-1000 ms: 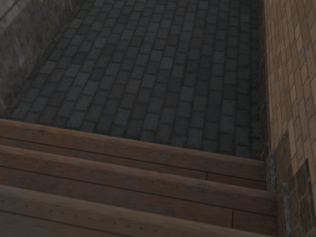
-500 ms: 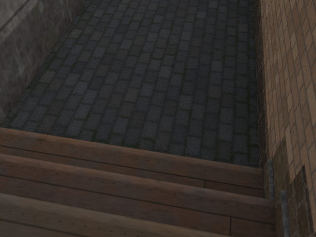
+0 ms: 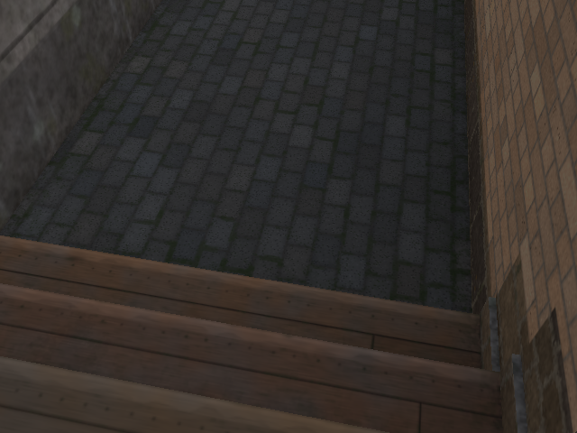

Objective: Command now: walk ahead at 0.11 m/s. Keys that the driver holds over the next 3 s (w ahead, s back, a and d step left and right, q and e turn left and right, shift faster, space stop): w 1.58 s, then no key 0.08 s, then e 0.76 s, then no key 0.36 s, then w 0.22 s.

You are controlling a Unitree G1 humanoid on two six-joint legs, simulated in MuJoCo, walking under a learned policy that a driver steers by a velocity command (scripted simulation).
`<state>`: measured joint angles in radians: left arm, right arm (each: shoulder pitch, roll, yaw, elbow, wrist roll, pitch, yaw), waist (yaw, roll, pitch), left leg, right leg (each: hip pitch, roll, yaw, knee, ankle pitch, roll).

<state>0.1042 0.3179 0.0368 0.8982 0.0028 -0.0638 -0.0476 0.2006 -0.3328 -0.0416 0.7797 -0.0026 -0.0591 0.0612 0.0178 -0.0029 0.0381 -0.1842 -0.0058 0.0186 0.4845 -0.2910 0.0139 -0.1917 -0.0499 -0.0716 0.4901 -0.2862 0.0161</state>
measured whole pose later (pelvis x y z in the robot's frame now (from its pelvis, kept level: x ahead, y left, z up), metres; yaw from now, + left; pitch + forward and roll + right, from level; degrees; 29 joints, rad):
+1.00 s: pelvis +0.42 +0.00 -0.01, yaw +0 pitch +3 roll +3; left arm 0.15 0.20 -0.02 0.87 0.11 -0.06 -0.05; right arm 0.58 -0.13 0.01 1.08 -0.09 -0.12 0.00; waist -0.12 -0.04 -0.05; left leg -0.21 -0.10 0.06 0.54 -0.38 0.08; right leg -0.75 -0.14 0.07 0.74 0.35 -0.04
